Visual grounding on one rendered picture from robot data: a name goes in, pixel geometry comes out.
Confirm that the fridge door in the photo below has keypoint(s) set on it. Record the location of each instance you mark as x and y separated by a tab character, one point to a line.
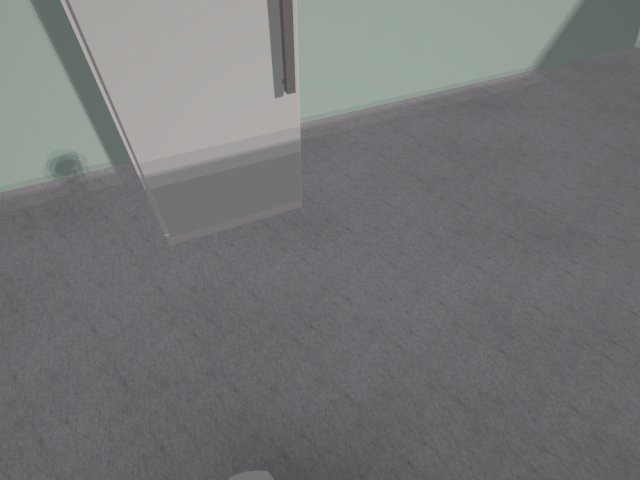
197	86

